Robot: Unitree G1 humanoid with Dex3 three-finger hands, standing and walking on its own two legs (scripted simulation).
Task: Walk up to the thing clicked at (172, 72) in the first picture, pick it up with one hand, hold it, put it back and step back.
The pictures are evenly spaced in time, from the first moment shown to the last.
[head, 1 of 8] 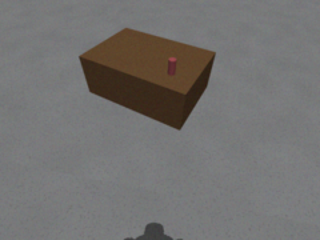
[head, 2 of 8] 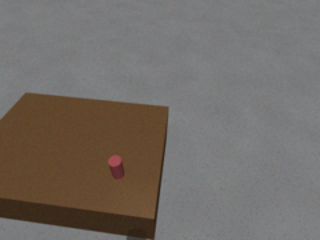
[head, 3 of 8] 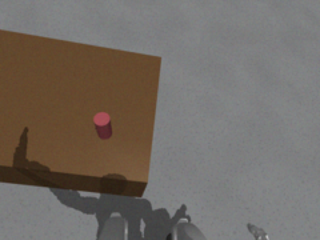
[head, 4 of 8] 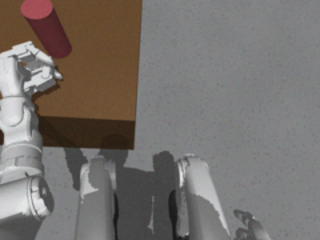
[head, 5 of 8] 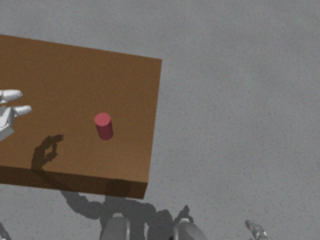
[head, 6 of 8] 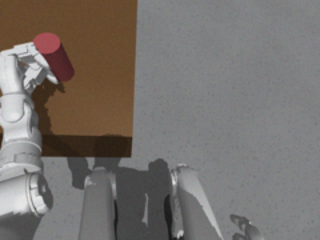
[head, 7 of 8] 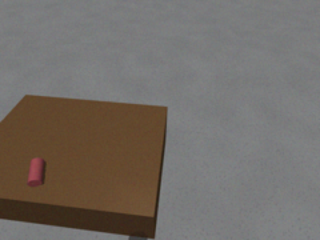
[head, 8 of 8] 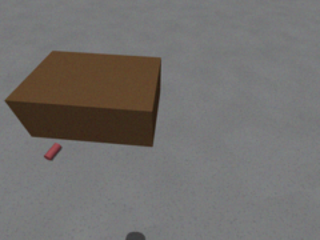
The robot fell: no
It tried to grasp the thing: yes
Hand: left
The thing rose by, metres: 0.01
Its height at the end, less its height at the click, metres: -0.42
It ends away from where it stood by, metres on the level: 0.61
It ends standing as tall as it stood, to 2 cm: no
